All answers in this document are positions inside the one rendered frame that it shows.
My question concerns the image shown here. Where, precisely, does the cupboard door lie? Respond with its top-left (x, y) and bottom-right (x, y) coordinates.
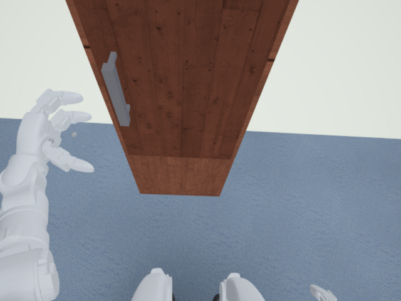
top-left (73, 0), bottom-right (290, 159)

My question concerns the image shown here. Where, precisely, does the left robot forearm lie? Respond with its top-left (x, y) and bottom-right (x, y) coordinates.
top-left (0, 154), bottom-right (49, 258)

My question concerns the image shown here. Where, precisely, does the right robot hand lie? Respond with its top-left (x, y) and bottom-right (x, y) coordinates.
top-left (310, 285), bottom-right (337, 301)

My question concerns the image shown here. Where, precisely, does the left robot shin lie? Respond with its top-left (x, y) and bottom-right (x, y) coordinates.
top-left (150, 268), bottom-right (164, 273)

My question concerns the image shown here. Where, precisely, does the left robot upper arm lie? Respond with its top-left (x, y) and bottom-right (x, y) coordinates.
top-left (0, 248), bottom-right (60, 301)

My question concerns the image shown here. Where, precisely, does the handle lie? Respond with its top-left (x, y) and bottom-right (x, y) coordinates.
top-left (101, 51), bottom-right (130, 126)

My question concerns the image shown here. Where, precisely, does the left robot hand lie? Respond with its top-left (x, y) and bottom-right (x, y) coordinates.
top-left (16, 88), bottom-right (94, 172)

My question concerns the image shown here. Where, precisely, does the right robot thigh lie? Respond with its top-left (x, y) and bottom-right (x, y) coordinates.
top-left (219, 277), bottom-right (265, 301)

